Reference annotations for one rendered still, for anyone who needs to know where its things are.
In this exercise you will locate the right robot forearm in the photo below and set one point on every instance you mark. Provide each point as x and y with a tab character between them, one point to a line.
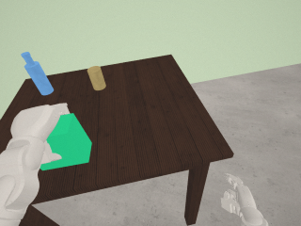
250	216

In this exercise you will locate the left robot forearm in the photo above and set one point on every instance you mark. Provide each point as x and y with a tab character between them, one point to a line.
19	182

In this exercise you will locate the left robot hand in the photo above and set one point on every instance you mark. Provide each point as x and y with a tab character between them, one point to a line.
39	122

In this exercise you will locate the sponge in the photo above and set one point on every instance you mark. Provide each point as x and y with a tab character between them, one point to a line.
69	140

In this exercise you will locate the table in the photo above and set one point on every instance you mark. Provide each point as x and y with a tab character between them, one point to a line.
147	122

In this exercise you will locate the right robot hand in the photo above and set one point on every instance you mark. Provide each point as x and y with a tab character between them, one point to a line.
242	197

